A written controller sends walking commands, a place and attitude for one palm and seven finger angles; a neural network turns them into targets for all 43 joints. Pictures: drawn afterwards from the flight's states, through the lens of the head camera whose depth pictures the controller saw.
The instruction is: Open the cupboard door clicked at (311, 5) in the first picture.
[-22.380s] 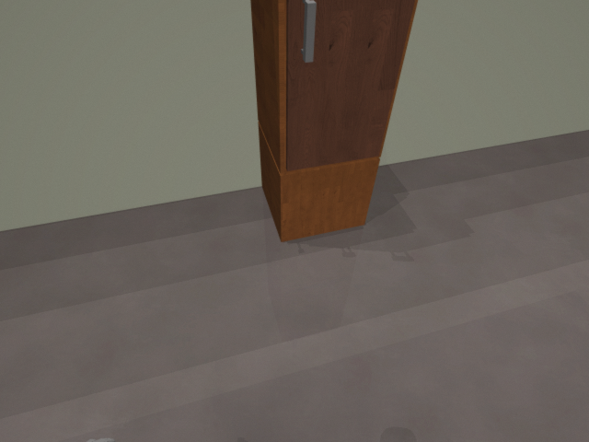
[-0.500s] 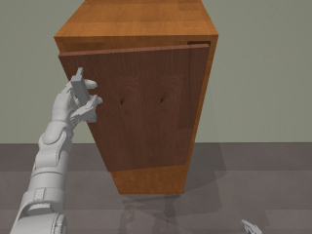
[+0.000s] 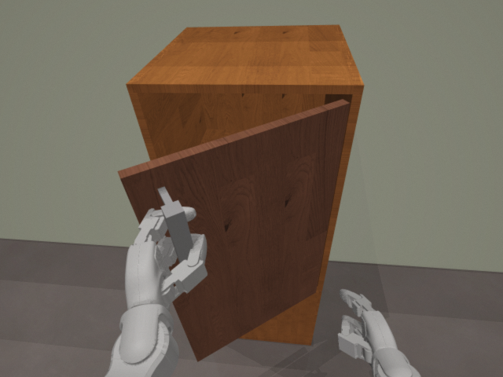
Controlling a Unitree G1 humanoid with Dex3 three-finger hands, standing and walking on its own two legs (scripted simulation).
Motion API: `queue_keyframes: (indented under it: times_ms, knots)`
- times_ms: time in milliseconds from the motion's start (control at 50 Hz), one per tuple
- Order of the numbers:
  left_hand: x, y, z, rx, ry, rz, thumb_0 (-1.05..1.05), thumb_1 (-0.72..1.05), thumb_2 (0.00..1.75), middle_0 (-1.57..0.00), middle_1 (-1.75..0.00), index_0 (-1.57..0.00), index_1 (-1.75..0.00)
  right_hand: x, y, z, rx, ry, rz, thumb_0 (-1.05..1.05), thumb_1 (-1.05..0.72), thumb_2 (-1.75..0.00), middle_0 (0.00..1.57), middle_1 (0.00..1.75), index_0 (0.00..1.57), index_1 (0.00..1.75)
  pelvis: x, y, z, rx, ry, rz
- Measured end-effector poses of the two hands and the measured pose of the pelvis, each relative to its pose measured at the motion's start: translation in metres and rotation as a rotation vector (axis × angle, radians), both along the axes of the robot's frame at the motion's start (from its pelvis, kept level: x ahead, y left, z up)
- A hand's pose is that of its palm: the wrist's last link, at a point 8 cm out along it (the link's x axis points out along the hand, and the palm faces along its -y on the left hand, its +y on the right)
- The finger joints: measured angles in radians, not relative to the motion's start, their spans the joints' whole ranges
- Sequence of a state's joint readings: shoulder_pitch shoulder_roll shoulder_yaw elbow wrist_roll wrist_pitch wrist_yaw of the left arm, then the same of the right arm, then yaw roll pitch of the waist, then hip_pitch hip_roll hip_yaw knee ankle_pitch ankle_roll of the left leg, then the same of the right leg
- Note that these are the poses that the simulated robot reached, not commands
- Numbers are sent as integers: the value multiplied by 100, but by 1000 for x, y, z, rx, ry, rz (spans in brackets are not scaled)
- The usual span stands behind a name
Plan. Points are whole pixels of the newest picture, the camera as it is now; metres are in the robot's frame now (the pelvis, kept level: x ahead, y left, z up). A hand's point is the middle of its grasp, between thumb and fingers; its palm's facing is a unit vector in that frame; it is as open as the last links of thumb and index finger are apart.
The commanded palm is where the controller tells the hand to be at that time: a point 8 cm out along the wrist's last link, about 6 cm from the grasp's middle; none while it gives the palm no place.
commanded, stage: pull the door open along its arc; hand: left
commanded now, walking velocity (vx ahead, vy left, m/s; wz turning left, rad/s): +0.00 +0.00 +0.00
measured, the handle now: (178, 235) +0.27 +0.13 +0.15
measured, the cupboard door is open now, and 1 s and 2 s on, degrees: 36 40 41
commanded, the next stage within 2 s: open thumb and fingers to let go in 0.14 s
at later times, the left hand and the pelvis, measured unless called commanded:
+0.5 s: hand (206, 274) +0.21 +0.08 +0.16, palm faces +0.35 -0.93 +0.03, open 7.5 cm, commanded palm +0.16 +0.11 +0.15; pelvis -0.03 -0.02 +0.00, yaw +3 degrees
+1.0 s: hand (198, 274) +0.20 +0.09 +0.16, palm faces +0.26 -0.97 +0.02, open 14.8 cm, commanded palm +0.15 +0.11 +0.15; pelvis -0.05 +0.02 +0.00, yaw +2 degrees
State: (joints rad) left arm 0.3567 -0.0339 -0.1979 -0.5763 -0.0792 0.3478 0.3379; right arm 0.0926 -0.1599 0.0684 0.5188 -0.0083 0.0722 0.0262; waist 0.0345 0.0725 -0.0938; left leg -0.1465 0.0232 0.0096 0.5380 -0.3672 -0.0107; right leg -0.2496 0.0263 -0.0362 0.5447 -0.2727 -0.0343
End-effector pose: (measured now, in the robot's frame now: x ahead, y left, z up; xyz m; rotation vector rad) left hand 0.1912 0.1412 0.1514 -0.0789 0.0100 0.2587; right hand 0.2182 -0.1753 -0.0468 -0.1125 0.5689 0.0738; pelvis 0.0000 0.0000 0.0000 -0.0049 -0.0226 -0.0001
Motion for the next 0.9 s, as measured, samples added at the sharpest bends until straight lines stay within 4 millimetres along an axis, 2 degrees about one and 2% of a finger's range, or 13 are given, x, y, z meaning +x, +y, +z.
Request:
queue_keyframes:
  times_ms: [80,180,300,400,520,760,900]
  knots:
    - [-15,-14,1,5,5,10,3,64,68,-31,-129,-34,-129,-3,-5,-7,12,25,9,1,-90,-90,20,30,20,30,1,-6,-2,1,-3,4]
    - [-25,-25,1,44,3,22,3,64,68,-32,-128,-32,-129,-13,-21,-19,1,55,2,1,-90,-90,20,30,20,30,-2,-15,-5,1,-9,17]
    - [-23,-29,1,66,-17,71,2,64,73,-33,-130,-32,-131,-26,-42,-30,-59,89,-6,1,-91,-90,20,30,20,30,-11,-23,-5,3,-29,44]
    - [-20,-28,1,58,-27,96,2,60,75,-36,-131,-35,-132,-33,-47,-29,-80,93,-14,1,-91,-90,20,30,20,30,-19,-26,-3,7,-42,50]
    - [-24,-21,3,61,-36,103,2,40,68,-36,-130,-36,-130,-36,-38,-21,-71,61,-7,1,-91,-90,20,30,20,30,-28,-24,0,5,-58,52]
    - [-26,-14,5,62,-42,49,0,-27,40,-33,-121,-32,-121,-41,2,-9,-43,23,37,1,-91,-90,20,30,20,30,-42,-3,1,0,-78,51]
    - [-23,-10,6,64,-39,23,-1,-44,32,-32,-102,-28,-102,-47,21,-10,-34,45,57,1,-90,-90,20,30,20,30,-48,11,0,2,-79,44]
